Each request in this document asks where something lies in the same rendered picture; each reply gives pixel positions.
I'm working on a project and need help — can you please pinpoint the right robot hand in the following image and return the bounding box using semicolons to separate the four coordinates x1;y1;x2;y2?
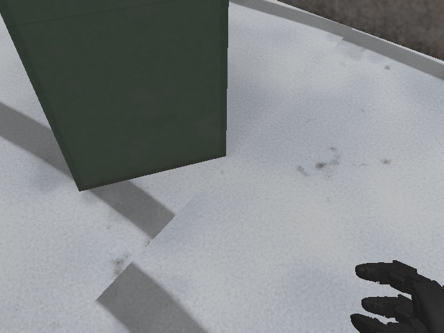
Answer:
350;260;444;333

